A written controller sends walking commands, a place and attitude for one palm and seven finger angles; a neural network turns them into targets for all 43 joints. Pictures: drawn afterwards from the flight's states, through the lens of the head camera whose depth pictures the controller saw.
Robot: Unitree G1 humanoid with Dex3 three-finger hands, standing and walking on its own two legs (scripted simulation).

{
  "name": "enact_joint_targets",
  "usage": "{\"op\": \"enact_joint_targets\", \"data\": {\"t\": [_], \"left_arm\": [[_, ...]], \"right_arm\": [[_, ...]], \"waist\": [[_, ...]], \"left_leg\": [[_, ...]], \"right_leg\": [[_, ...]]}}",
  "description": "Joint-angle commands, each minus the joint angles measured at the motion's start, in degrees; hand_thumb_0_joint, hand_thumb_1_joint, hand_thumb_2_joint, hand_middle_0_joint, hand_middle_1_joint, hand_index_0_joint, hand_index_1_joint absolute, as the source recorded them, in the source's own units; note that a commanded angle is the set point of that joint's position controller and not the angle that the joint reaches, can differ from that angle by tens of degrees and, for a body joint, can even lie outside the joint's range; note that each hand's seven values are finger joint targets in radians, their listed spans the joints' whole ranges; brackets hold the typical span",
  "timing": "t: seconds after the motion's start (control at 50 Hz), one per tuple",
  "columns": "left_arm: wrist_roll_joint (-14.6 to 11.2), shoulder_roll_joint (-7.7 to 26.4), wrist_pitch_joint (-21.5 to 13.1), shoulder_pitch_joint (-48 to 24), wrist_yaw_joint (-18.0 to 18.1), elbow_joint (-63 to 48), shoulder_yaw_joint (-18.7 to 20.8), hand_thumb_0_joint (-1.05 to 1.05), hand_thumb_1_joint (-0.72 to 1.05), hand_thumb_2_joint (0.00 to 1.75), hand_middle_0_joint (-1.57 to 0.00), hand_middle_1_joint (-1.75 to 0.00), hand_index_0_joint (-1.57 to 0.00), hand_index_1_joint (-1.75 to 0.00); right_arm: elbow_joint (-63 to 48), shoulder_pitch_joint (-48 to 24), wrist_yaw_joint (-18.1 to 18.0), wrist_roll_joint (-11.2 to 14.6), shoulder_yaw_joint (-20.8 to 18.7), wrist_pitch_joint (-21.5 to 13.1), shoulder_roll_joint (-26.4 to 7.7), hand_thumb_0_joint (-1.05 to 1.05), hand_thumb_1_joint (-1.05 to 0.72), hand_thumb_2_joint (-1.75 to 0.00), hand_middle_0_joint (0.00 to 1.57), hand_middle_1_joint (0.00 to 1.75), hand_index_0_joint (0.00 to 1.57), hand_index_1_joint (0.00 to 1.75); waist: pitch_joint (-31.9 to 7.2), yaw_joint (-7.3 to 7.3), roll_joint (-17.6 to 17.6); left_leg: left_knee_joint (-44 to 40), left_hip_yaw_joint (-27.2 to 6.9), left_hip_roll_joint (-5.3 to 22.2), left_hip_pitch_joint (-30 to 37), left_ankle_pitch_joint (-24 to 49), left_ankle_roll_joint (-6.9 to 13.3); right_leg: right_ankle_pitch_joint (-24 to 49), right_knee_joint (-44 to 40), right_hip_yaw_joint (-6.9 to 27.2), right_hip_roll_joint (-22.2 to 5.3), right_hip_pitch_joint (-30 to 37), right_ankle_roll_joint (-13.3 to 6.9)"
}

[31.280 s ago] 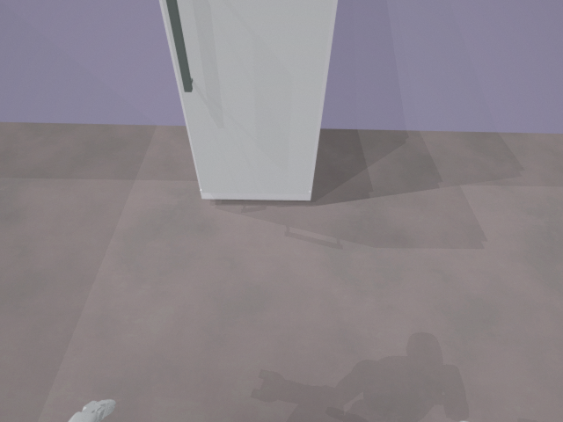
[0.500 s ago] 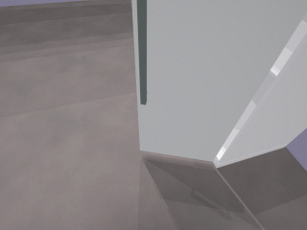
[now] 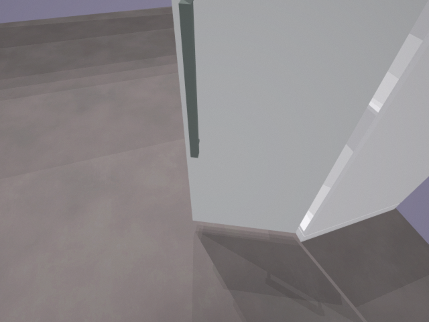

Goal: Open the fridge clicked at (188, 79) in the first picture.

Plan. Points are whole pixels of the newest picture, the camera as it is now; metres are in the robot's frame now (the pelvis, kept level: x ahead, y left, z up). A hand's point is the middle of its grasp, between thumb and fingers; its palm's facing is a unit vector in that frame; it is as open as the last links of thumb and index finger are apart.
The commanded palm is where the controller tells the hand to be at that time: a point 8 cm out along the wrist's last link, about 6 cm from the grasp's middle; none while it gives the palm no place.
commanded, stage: let the arm hang, fingers relaxed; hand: left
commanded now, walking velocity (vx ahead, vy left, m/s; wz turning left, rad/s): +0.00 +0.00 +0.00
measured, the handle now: (193, 92) +0.63 +0.09 +0.09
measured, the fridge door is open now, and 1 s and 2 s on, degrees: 64 64 64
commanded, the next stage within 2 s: look to check the result in 0.04 s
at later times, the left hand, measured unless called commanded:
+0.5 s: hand out of the picture +0.02 +0.17 -0.18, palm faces +0.01 -0.98 -0.17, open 7.4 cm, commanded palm none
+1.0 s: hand out of the picture +0.04 +0.17 -0.18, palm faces +0.01 -0.98 -0.18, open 7.4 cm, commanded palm none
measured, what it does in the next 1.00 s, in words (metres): stands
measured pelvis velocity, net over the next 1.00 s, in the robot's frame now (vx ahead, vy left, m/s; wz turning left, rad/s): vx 0.03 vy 0.00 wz -0.01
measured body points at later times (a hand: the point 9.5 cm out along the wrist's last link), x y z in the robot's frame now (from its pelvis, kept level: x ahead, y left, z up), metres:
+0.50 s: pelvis +0.02 +0.00 +0.00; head +0.04 +0.00 +0.45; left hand +0.02 +0.22 -0.16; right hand +0.02 -0.23 -0.16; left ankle +0.02 +0.10 -0.74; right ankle +0.01 -0.11 -0.74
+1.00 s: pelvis +0.03 +0.00 +0.00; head +0.05 +0.00 +0.45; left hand +0.04 +0.22 -0.16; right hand +0.03 -0.22 -0.16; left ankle +0.02 +0.10 -0.74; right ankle +0.01 -0.11 -0.74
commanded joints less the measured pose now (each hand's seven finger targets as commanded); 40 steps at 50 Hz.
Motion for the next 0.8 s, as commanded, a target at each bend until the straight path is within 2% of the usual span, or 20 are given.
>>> {"op": "enact_joint_targets", "data": {"t": [0.0,0.16,0.22,0.4,0.48,0.56,0.68,0.78], "left_arm": [[0.07,6.27,-0.9,4.06,0.16,-1.22,1.3,0.0,0.9,0.9,-0.2,-0.3,-0.2,-0.3],[-0.1,5.67,-0.94,3.95,0.22,-0.57,1.0,0.0,0.9,0.9,-0.2,-0.3,-0.2,-0.3],[-0.08,5.7,-1.01,4.39,0.25,-0.19,0.97,0.0,0.9,0.9,-0.2,-0.3,-0.2,-0.3],[-0.11,5.45,-1.06,5.27,0.32,0.37,0.73,0.0,0.9,0.9,-0.2,-0.3,-0.2,-0.3],[-0.21,5.25,-1.04,5.11,0.29,0.4,0.76,0.0,0.9,0.9,-0.2,-0.3,-0.2,-0.3],[-0.2,5.1,-1.09,5.24,0.3,0.48,0.72,0.0,0.9,0.9,-0.2,-0.3,-0.2,-0.3],[-0.22,5.1,-1.0,5.17,0.26,0.66,0.61,0.0,0.9,0.9,-0.2,-0.3,-0.2,-0.3],[-0.24,5.35,-1.14,5.13,0.26,0.58,0.69,0.0,0.9,0.9,-0.2,-0.3,-0.2,-0.3]], "right_arm": [[-1.44,2.9,-0.15,0.46,-0.8,-0.88,-5.67,0.0,-0.9,-0.9,0.2,0.3,0.2,0.3],[-0.49,2.8,-0.28,0.44,-0.73,-0.71,-5.31,0.0,-0.9,-0.9,0.2,0.3,0.2,0.3],[-0.37,2.74,-0.35,0.54,-0.71,-0.75,-5.37,0.0,-0.9,-0.9,0.2,0.3,0.2,0.3],[0.12,2.65,-0.43,0.64,-0.67,-0.66,-5.22,0.0,-0.9,-0.9,0.2,0.3,0.2,0.3],[0.37,2.96,-0.53,0.57,-0.52,-0.85,-5.2,0.0,-0.9,-0.9,0.2,0.3,0.2,0.3],[0.43,2.89,-0.6,0.58,-0.53,-0.94,-5.14,0.0,-0.9,-0.9,0.2,0.3,0.2,0.3],[0.64,2.82,-0.63,0.6,-0.45,-0.92,-5.25,0.0,-0.9,-0.9,0.2,0.3,0.2,0.3],[0.62,3.13,-0.68,0.62,-0.5,-1.15,-5.48,0.0,-0.9,-0.9,0.2,0.3,0.2,0.3]], "waist": [[-0.19,0.47,0.14],[0.28,-0.04,0.38],[-0.03,0.05,-0.66],[1.3,0.21,-0.71],[0.42,0.15,0.57],[0.42,0.15,0.05],[2.04,0.23,0.6],[0.22,0.21,0.16]], "left_leg": [[-5.17,-6.56,6.47,0.02,4.68,0.25],[-5.28,-6.33,6.52,1.66,5.25,0.07],[-5.03,-6.11,6.54,2.29,6.14,0.08],[-5.17,-5.92,6.42,2.79,5.81,0.07],[-5.51,-5.89,6.62,3.03,6.66,0.08],[-5.56,-5.84,6.71,3.54,7.43,0.09],[-6.18,-5.86,6.73,3.12,6.71,0.11],[-5.97,-5.81,6.87,4.19,8.87,0.2]], "right_leg": [[3.19,-4.77,5.71,-5.42,1.64,-1.64],[3.17,-5.46,5.82,-5.43,1.17,-1.71],[4.15,-5.65,5.71,-5.6,1.57,-1.66],[3.76,-6.41,5.87,-5.53,1.1,-1.7],[4.84,-5.91,5.83,-5.5,2.25,-1.66],[5.71,-5.9,5.78,-5.49,2.43,-1.67],[4.8,-6.39,5.82,-5.44,2.04,-1.62],[6.84,-5.86,5.76,-5.53,3.23,-1.63]]}}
